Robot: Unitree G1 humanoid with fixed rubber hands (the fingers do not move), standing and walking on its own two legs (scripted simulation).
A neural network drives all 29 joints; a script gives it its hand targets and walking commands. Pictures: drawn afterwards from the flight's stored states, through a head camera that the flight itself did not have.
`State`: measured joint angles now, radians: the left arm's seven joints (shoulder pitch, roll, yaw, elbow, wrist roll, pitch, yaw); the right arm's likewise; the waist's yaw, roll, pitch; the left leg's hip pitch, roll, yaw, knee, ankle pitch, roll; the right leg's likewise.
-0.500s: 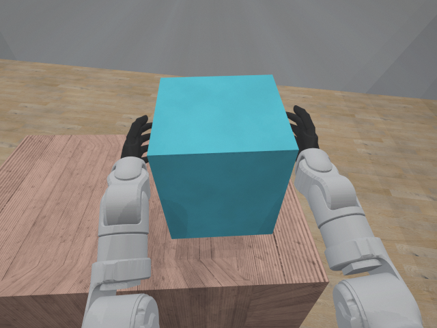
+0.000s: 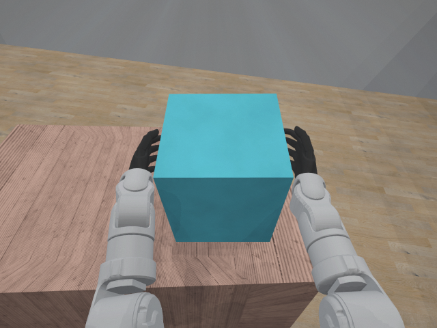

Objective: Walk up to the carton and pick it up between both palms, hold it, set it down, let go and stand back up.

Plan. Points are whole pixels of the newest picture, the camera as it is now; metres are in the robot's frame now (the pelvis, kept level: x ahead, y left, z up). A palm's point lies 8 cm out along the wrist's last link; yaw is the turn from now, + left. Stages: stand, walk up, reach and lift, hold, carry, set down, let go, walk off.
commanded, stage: set down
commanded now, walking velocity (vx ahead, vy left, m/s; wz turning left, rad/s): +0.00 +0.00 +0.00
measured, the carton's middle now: (222, 172) +0.40 -0.01 +0.09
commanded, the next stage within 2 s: none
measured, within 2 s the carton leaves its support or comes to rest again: neither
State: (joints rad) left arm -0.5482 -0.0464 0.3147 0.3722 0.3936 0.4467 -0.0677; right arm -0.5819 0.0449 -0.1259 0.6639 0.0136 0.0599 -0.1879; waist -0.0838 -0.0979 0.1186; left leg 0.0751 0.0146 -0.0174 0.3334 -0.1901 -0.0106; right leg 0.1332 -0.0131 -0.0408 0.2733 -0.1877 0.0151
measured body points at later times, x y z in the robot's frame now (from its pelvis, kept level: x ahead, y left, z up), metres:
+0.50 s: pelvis +0.01 +0.01 +0.00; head -0.02 +0.04 +0.45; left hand +0.40 +0.14 +0.11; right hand +0.38 -0.16 +0.14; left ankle +0.01 +0.12 -0.75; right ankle -0.01 -0.13 -0.75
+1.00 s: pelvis +0.01 +0.01 +0.00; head +0.00 +0.03 +0.45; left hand +0.41 +0.13 +0.08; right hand +0.38 -0.17 +0.11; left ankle +0.01 +0.12 -0.75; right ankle -0.01 -0.13 -0.75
